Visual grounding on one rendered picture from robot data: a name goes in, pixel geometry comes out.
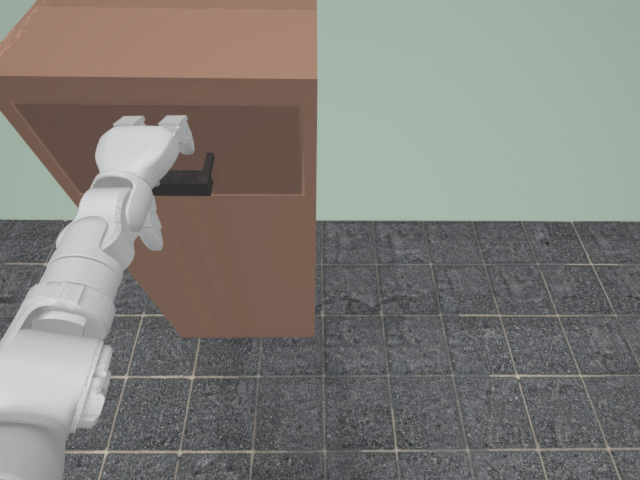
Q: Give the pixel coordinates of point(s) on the left robot upper arm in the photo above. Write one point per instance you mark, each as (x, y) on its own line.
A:
(50, 385)

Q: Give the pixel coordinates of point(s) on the robot left hand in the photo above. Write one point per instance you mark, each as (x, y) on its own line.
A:
(148, 152)

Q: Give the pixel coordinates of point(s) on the drawer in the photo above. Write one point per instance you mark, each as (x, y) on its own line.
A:
(258, 147)

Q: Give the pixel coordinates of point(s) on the robot left forearm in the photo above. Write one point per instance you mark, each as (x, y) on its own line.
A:
(76, 293)

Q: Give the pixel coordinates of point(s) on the cabinet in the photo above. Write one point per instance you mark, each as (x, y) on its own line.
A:
(232, 265)

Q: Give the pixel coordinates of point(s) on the handle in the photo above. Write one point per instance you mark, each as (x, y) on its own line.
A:
(187, 182)

